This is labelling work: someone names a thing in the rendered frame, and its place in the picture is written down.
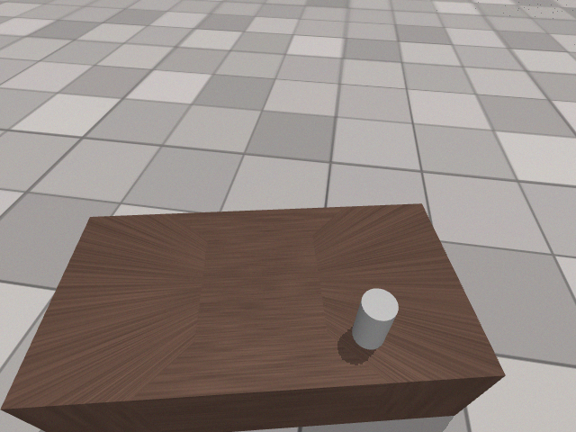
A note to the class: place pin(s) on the can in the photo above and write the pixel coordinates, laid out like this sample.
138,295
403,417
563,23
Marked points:
377,311

